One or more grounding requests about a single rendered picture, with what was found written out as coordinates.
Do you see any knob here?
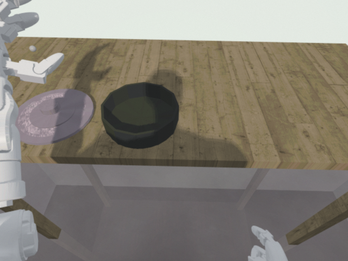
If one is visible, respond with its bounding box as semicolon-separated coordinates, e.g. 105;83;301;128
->
39;99;60;115

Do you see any lid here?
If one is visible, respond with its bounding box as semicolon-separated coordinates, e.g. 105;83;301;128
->
15;89;94;145

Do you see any left robot hand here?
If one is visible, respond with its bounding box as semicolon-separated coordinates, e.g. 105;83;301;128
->
0;0;64;84

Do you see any robot left upper arm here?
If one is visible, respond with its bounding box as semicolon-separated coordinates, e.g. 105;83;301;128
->
0;209;38;261

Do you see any table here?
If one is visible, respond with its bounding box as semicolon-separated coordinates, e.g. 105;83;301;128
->
0;36;348;245

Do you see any robot left forearm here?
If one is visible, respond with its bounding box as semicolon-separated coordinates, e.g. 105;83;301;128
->
0;76;26;208

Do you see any pot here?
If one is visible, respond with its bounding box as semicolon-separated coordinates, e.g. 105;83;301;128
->
101;82;179;149

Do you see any right robot hand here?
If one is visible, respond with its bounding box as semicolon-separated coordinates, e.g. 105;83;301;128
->
248;226;288;261

